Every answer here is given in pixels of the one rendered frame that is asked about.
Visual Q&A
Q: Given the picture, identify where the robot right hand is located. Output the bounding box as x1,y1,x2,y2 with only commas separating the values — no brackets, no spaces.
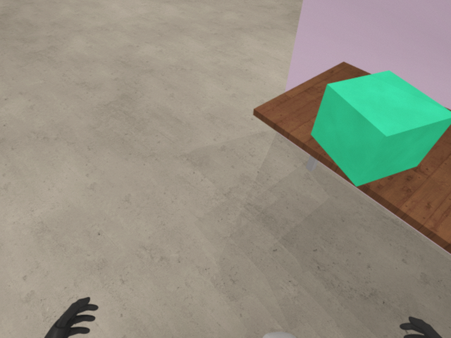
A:
400,317,442,338

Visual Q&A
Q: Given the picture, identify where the robot left hand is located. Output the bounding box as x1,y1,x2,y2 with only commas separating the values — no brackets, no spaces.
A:
44,297,98,338

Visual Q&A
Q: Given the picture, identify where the table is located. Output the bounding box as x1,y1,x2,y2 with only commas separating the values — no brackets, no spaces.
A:
253,62,451,254

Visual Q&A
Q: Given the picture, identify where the carton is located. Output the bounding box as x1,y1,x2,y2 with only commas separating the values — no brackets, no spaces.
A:
311,70,451,187

